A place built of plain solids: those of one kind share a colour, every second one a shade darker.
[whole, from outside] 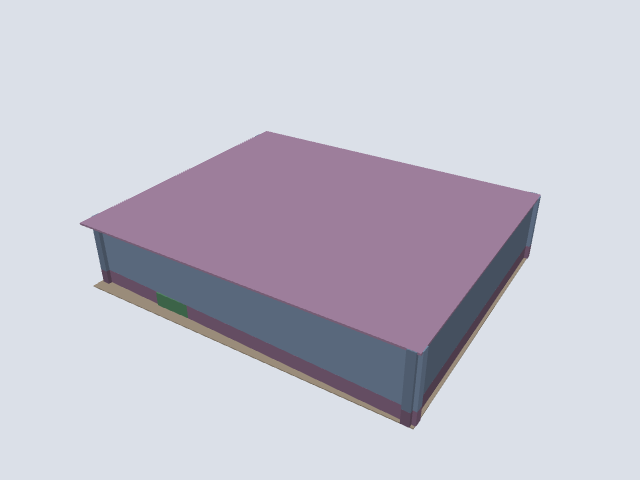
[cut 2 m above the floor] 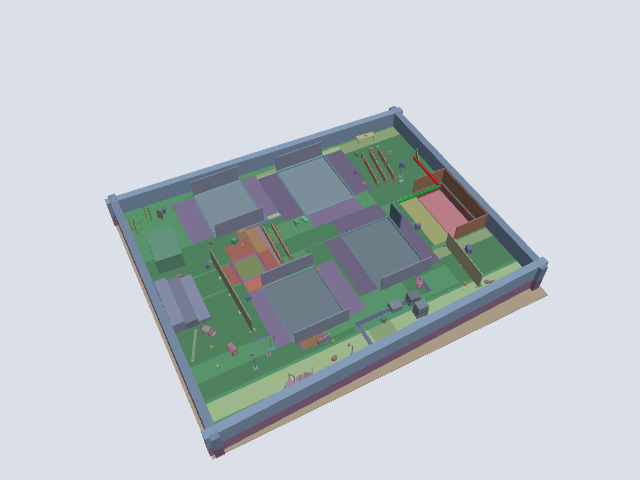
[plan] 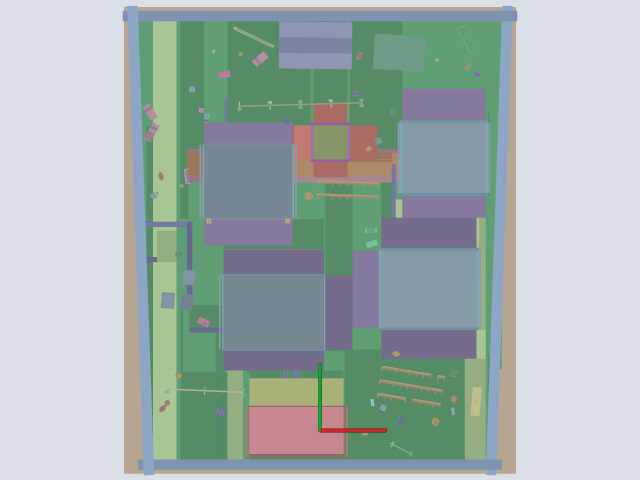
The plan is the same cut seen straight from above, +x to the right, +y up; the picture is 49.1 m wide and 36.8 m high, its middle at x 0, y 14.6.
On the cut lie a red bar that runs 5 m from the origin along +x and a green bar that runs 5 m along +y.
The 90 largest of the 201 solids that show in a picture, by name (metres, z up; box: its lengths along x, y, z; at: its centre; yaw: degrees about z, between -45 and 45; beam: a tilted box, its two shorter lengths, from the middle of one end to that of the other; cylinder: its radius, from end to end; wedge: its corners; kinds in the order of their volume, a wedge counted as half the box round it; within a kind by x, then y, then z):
{
 "wall_1": {"box": [0.8, 36.01, 5.8], "at": [-13.74, 14.56, 2.9], "yaw": 2.0},
 "wall_2": {"box": [27.9, 0.8, 5.8], "at": [0.0, -2.62, 2.9]},
 "wall_3": {"box": [30.26, 0.8, 5.8], "at": [0.0, 31.77, 2.9]},
 "wall_4": {"box": [0.8, 36.01, 5.8], "at": [13.74, 14.56, 2.9], "yaw": -2.0},
 "floor_ground_1": {"box": [0.63, 7.3, 1.5], "at": [-13.62, 19.65, -0.75]},
 "floor_ground_2": {"box": [0.5, 12.37, 1.5], "at": [-10.45, 25.19, -0.75]},
 "floor_ground_3": {"box": [1.2, 9.77, 1.5], "at": [-9.6, 26.49, -0.75]},
 "floor_ground_4": {"box": [0.8, 2.8, 1.5], "at": [-9.4, 17.6, -0.75]},
 "floor_ground_5": {"box": [2.7, 6.72, 1.5], "at": [-9.35, 1.14, -0.75]},
 "floor_ground_6": {"box": [2.5, 3.0, 1.5], "at": [-9.25, 6.0, -0.75]},
 "floor_ground_7": {"box": [2.5, 1.7, 1.5], "at": [-8.75, 8.75, -0.75]},
 "floor_ground_8": {"box": [2.3, 4.6, 1.5], "at": [-8.65, 11.9, -0.75]},
 "floor_ground_9": {"box": [1.6, 7.77, 1.5], "at": [-8.1, 27.49, -0.75]},
 "floor_ground_10": {"box": [5.0, 7.77, 1.5], "at": [-4.6, 27.49, -0.75]},
 "floor_ground_11": {"box": [3.4, 0.6, 1.5], "at": [-3.7, 4.3, -0.75]},
 "floor_ground_12": {"box": [7.7, 0.3, 1.5], "at": [-3.55, 14.05, -0.75]},
 "floor_ground_13": {"box": [1.4, 7.97, 1.5], "at": [-1.4, 27.39, -0.75]},
 "floor_ground_14": {"box": [2.4, 2.0, 1.5], "at": [-0.9, 15.2, -0.75]},
 "floor_ground_15": {"box": [2.3, 2.8, 1.5], "at": [-0.85, 17.6, -0.75]},
 "floor_ground_16": {"box": [3.4, 0.6, 1.5], "at": [0.1, 4.3, -0.75]},
 "floor_ground_17": {"box": [2.6, 6.37, 1.5], "at": [0.8, 28.19, -0.75]},
 "floor_ground_18": {"box": [1.5, 1.5, 1.5], "at": [1.05, 5.35, -0.75]},
 "floor_ground_19": {"box": [2.1, 7.1, 1.5], "at": [1.45, 15.45, -0.75]},
 "floor_ground_20": {"box": [16.5, 0.32, 1.5], "at": [2.85, -2.06, -0.75]},
 "floor_ground_21": {"box": [2.8, 0.7, 1.5], "at": [3.3, 5.85, -0.75]},
 "floor_ground_22": {"box": [2.1, 7.97, 1.5], "at": [3.35, 27.39, -0.75]},
 "floor_ground_23": {"box": [2.0, 5.2, 1.5], "at": [3.5, 16.4, -0.75]},
 "floor_ground_24": {"box": [2.2, 1.5, 1.5], "at": [3.6, 6.95, -0.75]},
 "floor_ground_25": {"box": [0.8, 2.7, 1.5], "at": [5.1, 17.65, -0.75]},
 "floor_ground_26": {"box": [1.7, 9.77, 1.5], "at": [5.25, 26.49, -0.75]},
 "floor_ground_27": {"box": [9.2, 7.4, 1.5], "at": [6.5, 1.8, -0.75]},
 "floor_ground_28": {"box": [6.4, 5.17, 1.5], "at": [9.5, 28.79, -0.75]},
 "floor_ground_29": {"box": [0.3, 6.87, 1.5], "at": [12.85, 27.94, -0.75]},
 "floor_ground_30": {"box": [0.93, 26.67, 1.5], "at": [13.47, 18.04, -0.75]},
 "floor_void_bay_1": {"box": [6.8, 5.6, 1.36], "at": [-5.5, 19.1, -0.82]},
 "floor_void_bay_2": {"box": [7.7, 5.7, 1.3], "at": [-3.55, 9.05, -0.85]},
 "floor_void_bay_3": {"box": [7.3, 5.9, 1.34], "at": [8.35, 10.85, -0.83]},
 "floor_void_bay_4": {"box": [6.4, 5.4, 1.5], "at": [9.5, 20.9, -0.75]},
 "ceil_hall_1": {"box": [30.06, 35.79, 0.2], "at": [0.0, 14.57, 5.7]},
 "floor_apron_bay_1": {"box": [6.8, 2.0, 1.5], "at": [-5.5, 15.2, -0.75]},
 "floor_apron_bay_2": {"box": [6.8, 1.6, 1.5], "at": [-5.5, 22.8, -0.75]},
 "floor_apron_bay_3": {"box": [7.7, 1.5, 1.5], "at": [-3.55, 5.35, -0.75]},
 "floor_apron_bay_4": {"box": [7.7, 1.9, 1.5], "at": [-3.55, 12.95, -0.75]},
 "floor_apron_bay_5": {"box": [2.1, 5.7, 1.5], "at": [1.45, 9.05, -0.75]},
 "floor_apron_bay_6": {"box": [2.0, 5.9, 1.5], "at": [3.5, 10.85, -0.75]},
 "floor_apron_bay_7": {"box": [7.3, 2.2, 1.5], "at": [8.35, 6.6, -0.75]},
 "floor_apron_bay_8": {"box": [7.3, 2.3, 1.5], "at": [8.35, 15.15, -0.75]},
 "floor_apron_bay_9": {"box": [6.4, 1.7, 1.5], "at": [9.5, 17.15, -0.75]},
 "floor_apron_bay_10": {"box": [6.4, 2.4, 1.5], "at": [9.5, 25.0, -0.75]},
 "wall_foot_1": {"box": [0.8, 36.01, 1.5], "at": [-13.74, 14.56, -0.75], "yaw": 2.0},
 "wall_foot_2": {"box": [27.9, 0.8, 1.5], "at": [0.0, -2.62, -0.75]},
 "wall_foot_3": {"box": [30.26, 0.8, 1.5], "at": [0.0, 31.77, -0.75]},
 "wall_foot_4": {"box": [0.8, 36.01, 1.5], "at": [13.74, 14.56, -0.75], "yaw": -2.0},
 "floor_aisle_1": {"box": [1.8, 6.92, 1.5], "at": [-11.9, 1.24, -0.75]},
 "floor_aisle_2": {"box": [1.8, 4.9, 1.5], "at": [-11.9, 7.15, -0.75]},
 "floor_aisle_3": {"box": [1.8, 3.3, 1.5], "at": [-11.9, 11.25, -0.75]},
 "floor_aisle_4": {"box": [1.8, 7.3, 1.5], "at": [-11.9, 19.65, -0.75]},
 "floor_aisle_5": {"box": [1.8, 8.07, 1.5], "at": [-11.9, 27.34, -0.75]},
 "floor_aisle_6": {"box": [1.5, 2.4, 1.5], "at": [-11.75, 14.1, -0.75]},
 "floor_aisle_7": {"box": [1.2, 6.32, 1.5], "at": [-6.5, 0.94, -0.75]},
 "floor_aisle_8": {"box": [1.6, 7.72, 1.5], "at": [11.9, 1.64, -0.75]},
 "floor_aisle_9": {"box": [0.5, 3.9, 1.5], "at": [12.45, 9.65, -0.75]},
 "floor_aisle_10": {"box": [0.5, 4.7, 1.5], "at": [12.45, 13.95, -0.75]},
 "floor_base_1": {"box": [30.06, 35.79, 0.1], "at": [0.0, 14.57, -1.55]},
 "floor_under_aisle_1": {"box": [1.13, 8.07, 1.5], "at": [-13.37, 27.34, -0.75]},
 "floor_under_aisle_2": {"box": [0.5, 7.0, 1.5], "at": [-13.05, 1.7, -0.75]},
 "floor_under_aisle_3": {"box": [0.5, 4.6, 1.5], "at": [-13.05, 7.5, -0.75]},
 "floor_under_aisle_4": {"box": [0.5, 7.1, 1.5], "at": [-13.05, 19.75, -0.75]},
 "floor_under_aisle_5": {"box": [0.3, 7.42, 1.5], "at": [-10.85, 1.49, -0.75]},
 "floor_under_aisle_6": {"box": [0.3, 7.1, 1.5], "at": [-10.85, 19.75, -0.75]},
 "floor_under_aisle_7": {"box": [0.3, 8.07, 1.5], "at": [-10.85, 27.34, -0.75]},
 "floor_under_aisle_8": {"box": [0.5, 5.8, 1.5], "at": [-10.75, 12.7, -0.75]},
 "floor_under_aisle_9": {"box": [0.9, 6.62, 1.5], "at": [-7.55, 1.09, -0.75]},
 "floor_under_aisle_10": {"box": [0.4, 6.3, 1.5], "at": [-5.7, 1.25, -0.75]},
 "floor_under_aisle_11": {"box": [0.3, 6.6, 1.5], "at": [12.85, 14.4, -0.75]},
 "wall_booth_1": {"box": [3.9, 2.7, 2.7], "at": [6.07, 28.96, 1.35], "yaw": -3.6},
 "floor_apron_patch_1": {"box": [1.3, 2.6, 1.5], "at": [-1.35, 22.1, -0.75]},
 "floor_apron_patch_2": {"box": [2.6, 1.2, 1.5], "at": [0.8, 20.0, -0.75]},
 "floor_apron_patch_3": {"box": [2.6, 1.4, 1.5], "at": [0.8, 24.3, -0.75]},
 "floor_apron_patch_4": {"box": [2.1, 2.6, 1.5], "at": [3.35, 22.1, -0.75]},
 "floor_apron_pit_1": {"box": [7.2, 2.1, 1.5], "at": [-1.8, 2.95, -0.75]},
 "wall_bank_1": {"box": [5.6, 1.2, 0.46], "at": [-0.36, 28.32, 0.23], "yaw": -0.7},
 "wall_bank_2": {"box": [5.6, 1.2, 0.92], "at": [-0.34, 29.52, 0.46], "yaw": -0.7},
 "wall_bank_3": {"box": [5.6, 1.2, 1.38], "at": [-0.33, 30.72, 0.69], "yaw": -0.7},
 "floor_void_pit_1": {"box": [7.2, 3.6, 0.48], "at": [-1.8, 0.0, -1.26]},
 "floor_fixed_patch_1": {"box": [2.6, 2.6, 1.5], "at": [0.8, 22.1, -0.75]},
 "floor_aisle_cross_1": {"box": [1.2, 1.8, 1.5], "at": [-9.6, 20.4, -0.75]},
 "floor_aisle_cross_2": {"box": [3.4, 1.1, 1.5], "at": [3.8, 20.05, -0.75]},
 "floor_under_aisle_cross_1": {"box": [7.5, 0.4, 1.5], "at": [1.75, 19.2, -0.75]},
 "floor_chase_1": {"box": [0.4, 6.4, 1.5], "at": [-10.0, 12.8, -0.75]}
}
